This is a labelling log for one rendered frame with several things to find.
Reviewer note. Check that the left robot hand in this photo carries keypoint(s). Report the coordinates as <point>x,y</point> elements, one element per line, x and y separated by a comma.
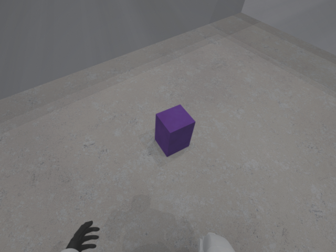
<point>79,238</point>

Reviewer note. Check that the robot right thigh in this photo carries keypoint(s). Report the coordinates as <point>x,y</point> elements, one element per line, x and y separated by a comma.
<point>214,243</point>

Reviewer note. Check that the carton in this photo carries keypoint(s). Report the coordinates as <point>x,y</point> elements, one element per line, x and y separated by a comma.
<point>173,129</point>

